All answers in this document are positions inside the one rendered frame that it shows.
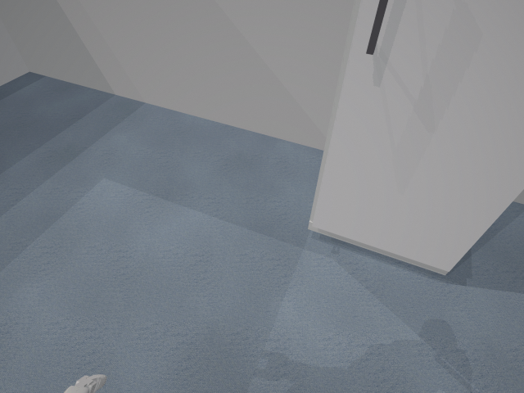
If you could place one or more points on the handle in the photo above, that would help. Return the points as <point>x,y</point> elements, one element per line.
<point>376,26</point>

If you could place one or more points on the left robot hand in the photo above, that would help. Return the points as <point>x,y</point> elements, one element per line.
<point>87,384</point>

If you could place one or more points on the fridge door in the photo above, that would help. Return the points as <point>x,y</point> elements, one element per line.
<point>427,147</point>

